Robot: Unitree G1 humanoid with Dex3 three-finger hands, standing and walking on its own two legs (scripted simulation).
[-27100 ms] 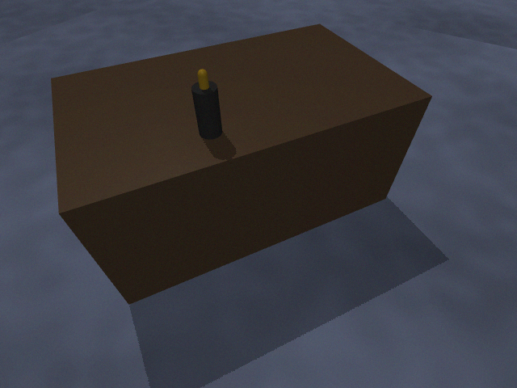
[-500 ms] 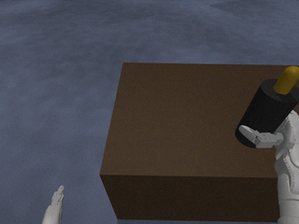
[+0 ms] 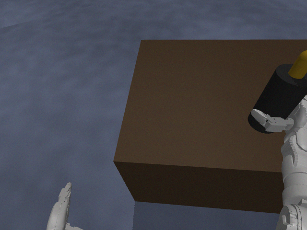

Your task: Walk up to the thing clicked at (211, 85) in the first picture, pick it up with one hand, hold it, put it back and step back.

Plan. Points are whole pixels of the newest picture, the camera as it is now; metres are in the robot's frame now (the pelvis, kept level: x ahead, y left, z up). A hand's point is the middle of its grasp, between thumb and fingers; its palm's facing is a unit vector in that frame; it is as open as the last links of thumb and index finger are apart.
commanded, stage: crouch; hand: right
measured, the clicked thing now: (282, 93) +0.43 -0.25 +0.13
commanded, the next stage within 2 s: lower in 0.98 s
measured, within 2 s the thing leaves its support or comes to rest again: neither
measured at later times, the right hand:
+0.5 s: hand (266, 106) +0.48 -0.27 +0.03, palm faces +0.31 +0.95 +0.03, open 10.5 cm
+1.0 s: hand (262, 105) +0.50 -0.27 +0.01, palm faces +0.34 +0.94 +0.02, open 10.5 cm
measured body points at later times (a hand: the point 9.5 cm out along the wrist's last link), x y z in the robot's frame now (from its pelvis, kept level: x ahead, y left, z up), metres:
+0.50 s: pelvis +0.00 -0.02 -0.03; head +0.09 -0.05 +0.41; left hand +0.15 +0.25 -0.06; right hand +0.45 -0.32 +0.03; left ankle +0.01 +0.13 -0.72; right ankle +0.01 -0.14 -0.72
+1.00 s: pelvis -0.01 -0.02 -0.06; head +0.10 -0.06 +0.37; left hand +0.13 +0.26 -0.07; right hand +0.47 -0.32 +0.01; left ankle +0.01 +0.13 -0.72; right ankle +0.01 -0.14 -0.72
